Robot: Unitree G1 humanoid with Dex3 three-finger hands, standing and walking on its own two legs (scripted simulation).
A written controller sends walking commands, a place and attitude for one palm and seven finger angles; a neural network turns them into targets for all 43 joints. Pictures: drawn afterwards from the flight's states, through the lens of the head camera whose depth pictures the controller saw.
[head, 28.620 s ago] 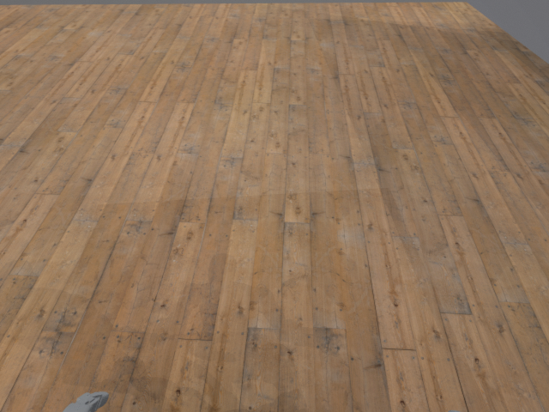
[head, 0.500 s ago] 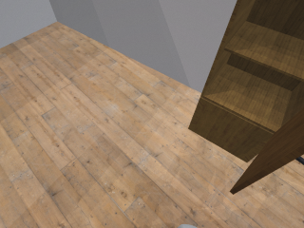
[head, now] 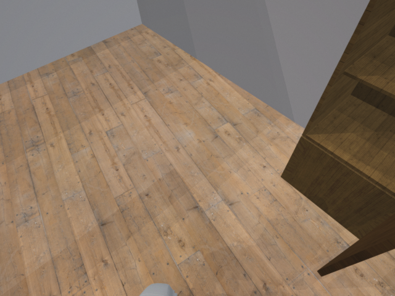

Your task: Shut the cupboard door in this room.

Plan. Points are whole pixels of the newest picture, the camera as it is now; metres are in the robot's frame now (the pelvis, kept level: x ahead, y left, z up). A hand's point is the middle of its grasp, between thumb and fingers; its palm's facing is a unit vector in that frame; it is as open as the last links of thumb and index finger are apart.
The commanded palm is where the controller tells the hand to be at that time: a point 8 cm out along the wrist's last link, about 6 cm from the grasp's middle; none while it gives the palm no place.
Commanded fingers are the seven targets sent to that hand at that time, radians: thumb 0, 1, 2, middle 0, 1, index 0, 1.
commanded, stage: stand and wait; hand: left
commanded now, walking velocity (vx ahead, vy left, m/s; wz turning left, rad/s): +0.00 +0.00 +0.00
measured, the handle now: out of the picture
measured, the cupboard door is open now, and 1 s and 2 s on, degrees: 78 78 78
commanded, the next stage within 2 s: turn or walk to find it in 0.20 s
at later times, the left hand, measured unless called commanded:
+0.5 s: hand out of the picture +0.03 +0.21 -0.17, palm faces +0.13 -0.96 -0.25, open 7.4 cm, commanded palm none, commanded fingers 0.00 0.90 0.90 -0.20 -0.30 -0.20 -0.30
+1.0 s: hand out of the picture +0.00 +0.27 -0.18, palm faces +0.31 -0.92 -0.24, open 7.4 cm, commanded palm none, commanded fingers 0.00 0.90 0.90 -0.20 -0.30 -0.20 -0.30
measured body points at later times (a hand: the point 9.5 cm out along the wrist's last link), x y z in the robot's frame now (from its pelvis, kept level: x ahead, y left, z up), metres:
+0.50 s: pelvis +0.01 +0.01 -0.01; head +0.05 +0.00 +0.44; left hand +0.02 +0.26 -0.15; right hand +0.11 -0.21 -0.17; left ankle -0.04 +0.14 -0.73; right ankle +0.01 -0.10 -0.74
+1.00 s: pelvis +0.00 +0.04 +0.00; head +0.05 +0.08 +0.44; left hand -0.01 +0.32 -0.16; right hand +0.14 -0.17 -0.14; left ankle -0.02 +0.14 -0.74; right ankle +0.01 -0.11 -0.67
